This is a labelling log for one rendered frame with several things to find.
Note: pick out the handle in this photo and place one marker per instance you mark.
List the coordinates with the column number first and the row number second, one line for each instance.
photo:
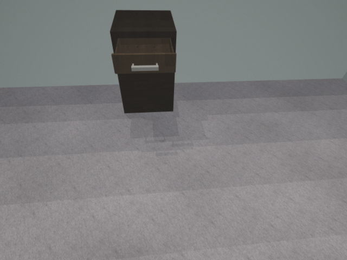
column 145, row 68

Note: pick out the drawer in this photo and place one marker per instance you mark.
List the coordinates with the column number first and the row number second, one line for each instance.
column 144, row 52

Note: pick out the cabinet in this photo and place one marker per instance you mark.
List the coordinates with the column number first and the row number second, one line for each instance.
column 145, row 92

